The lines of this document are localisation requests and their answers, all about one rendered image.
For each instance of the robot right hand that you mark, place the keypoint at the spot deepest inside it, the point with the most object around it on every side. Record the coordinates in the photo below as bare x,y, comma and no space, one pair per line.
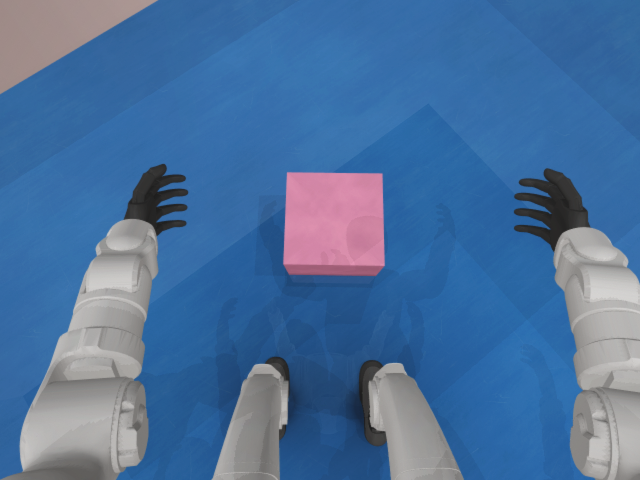
564,204

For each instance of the left robot upper arm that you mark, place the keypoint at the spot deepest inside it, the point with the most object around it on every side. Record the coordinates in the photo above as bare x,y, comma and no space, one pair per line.
90,429

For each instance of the robot left forearm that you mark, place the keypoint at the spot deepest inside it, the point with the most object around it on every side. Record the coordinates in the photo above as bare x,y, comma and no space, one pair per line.
104,338

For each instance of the robot right forearm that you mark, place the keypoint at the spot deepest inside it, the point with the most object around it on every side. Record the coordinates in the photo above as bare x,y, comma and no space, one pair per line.
603,302

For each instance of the left robot thigh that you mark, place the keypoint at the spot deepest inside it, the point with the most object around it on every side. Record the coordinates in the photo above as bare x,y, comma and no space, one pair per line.
251,447

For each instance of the robot left hand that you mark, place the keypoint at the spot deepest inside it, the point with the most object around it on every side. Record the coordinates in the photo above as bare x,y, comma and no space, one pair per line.
145,199

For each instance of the right robot thigh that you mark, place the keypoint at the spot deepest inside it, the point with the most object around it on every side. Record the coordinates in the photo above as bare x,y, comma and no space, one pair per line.
417,447

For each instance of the carton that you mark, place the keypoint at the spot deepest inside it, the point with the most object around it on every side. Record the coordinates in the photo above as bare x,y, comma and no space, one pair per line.
334,224

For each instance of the robot thigh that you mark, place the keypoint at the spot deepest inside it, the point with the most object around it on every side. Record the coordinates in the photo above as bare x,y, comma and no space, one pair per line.
251,447
417,447

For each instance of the right robot upper arm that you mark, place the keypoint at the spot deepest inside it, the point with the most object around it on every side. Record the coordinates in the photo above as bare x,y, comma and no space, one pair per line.
605,436

